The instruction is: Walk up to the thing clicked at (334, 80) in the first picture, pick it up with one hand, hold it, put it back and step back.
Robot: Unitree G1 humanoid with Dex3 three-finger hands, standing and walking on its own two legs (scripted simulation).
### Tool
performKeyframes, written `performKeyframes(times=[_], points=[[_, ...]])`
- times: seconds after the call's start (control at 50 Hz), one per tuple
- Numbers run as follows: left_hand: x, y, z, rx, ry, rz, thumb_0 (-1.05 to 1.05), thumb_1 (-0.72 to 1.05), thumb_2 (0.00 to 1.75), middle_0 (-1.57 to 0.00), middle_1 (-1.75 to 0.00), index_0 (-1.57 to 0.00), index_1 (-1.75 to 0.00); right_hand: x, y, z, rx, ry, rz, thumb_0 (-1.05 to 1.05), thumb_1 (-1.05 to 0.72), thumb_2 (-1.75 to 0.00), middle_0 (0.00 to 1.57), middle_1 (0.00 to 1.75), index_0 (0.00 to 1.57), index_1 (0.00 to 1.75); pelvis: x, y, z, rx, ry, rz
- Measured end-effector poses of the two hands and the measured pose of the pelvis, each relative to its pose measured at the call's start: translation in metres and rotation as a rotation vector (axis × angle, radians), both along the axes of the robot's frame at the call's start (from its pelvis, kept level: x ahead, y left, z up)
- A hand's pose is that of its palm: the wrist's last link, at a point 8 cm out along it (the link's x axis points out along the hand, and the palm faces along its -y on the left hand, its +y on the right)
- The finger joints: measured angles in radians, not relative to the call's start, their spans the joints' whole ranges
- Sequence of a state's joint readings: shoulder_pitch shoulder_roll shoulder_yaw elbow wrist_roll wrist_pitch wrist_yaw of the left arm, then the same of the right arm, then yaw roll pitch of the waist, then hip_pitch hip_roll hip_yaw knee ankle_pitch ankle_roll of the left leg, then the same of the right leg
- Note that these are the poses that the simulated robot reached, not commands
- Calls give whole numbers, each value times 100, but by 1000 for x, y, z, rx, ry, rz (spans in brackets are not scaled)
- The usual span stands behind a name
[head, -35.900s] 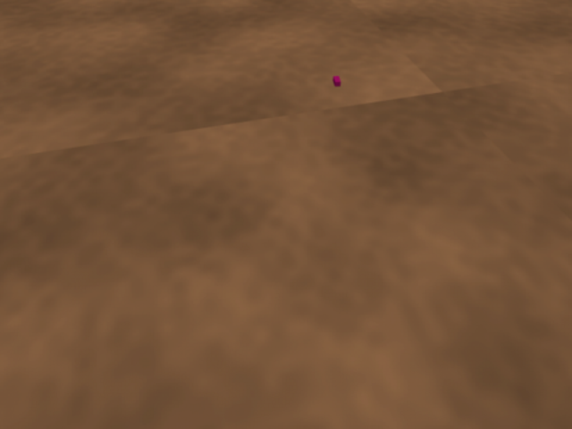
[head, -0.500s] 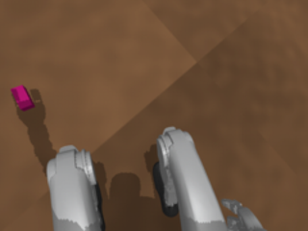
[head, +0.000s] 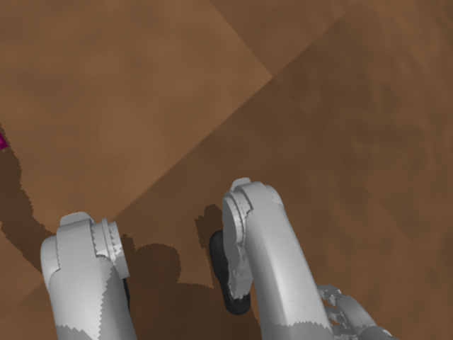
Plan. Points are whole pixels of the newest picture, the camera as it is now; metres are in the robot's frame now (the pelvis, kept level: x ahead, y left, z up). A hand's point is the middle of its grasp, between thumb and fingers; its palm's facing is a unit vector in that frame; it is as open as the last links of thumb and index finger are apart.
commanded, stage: approach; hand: left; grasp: from above
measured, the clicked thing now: out of the picture +0.52 +0.36 -0.32
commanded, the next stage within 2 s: rest palm in 0.02 s
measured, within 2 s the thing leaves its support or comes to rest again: neither
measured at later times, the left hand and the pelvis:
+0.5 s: hand out of the picture +0.50 +0.33 -0.24, palm faces -0.11 -0.43 -0.90, open 14.5 cm; pelvis +0.02 +0.01 -0.02, yaw -6 degrees
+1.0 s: hand out of the picture +0.49 +0.32 -0.25, palm faces -0.17 -0.40 -0.90, open 14.4 cm; pelvis +0.01 +0.01 -0.02, yaw -6 degrees
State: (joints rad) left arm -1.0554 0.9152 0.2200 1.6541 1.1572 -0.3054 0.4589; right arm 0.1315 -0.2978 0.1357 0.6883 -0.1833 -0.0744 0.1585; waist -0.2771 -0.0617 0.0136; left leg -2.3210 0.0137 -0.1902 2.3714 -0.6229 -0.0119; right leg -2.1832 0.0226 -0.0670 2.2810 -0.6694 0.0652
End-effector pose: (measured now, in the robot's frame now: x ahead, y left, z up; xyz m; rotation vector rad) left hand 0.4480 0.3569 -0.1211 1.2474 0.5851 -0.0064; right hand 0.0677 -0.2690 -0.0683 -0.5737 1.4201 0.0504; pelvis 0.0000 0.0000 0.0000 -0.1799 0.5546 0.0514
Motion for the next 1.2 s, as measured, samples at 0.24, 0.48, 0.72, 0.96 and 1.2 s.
performKeyframes(times=[0.24,0.48,0.72,0.96,1.2], points=[[16,-10,-77,-51,-148,252,0,-56,91,-6,-90,-5,-91,-27,14,-14,40,149,83,0,-85,-88,19,30,20,30,9,1,-29,-41,-42,-31],[43,-17,-64,-27,-105,325,0,-56,97,-7,-96,-6,-97,-53,30,-6,145,168,-3,0,-89,-90,19,30,20,30,19,6,-24,-63,-13,-59],[25,-20,-65,-45,-69,268,0,-57,100,-8,-95,-7,-96,-54,23,-5,138,122,25,0,-90,-90,19,30,20,30,8,4,-26,-60,-65,-67],[34,-27,-75,-17,-80,226,0,-57,101,-10,-93,-8,-95,-48,20,8,104,107,65,0,-91,-90,19,30,20,30,7,7,-25,-74,-79,-70],[36,-30,-81,3,-51,229,0,-57,101,-11,-92,-8,-94,-53,29,9,123,109,71,0,-91,-90,19,30,20,30,7,8,-25,-84,-84,-74]])
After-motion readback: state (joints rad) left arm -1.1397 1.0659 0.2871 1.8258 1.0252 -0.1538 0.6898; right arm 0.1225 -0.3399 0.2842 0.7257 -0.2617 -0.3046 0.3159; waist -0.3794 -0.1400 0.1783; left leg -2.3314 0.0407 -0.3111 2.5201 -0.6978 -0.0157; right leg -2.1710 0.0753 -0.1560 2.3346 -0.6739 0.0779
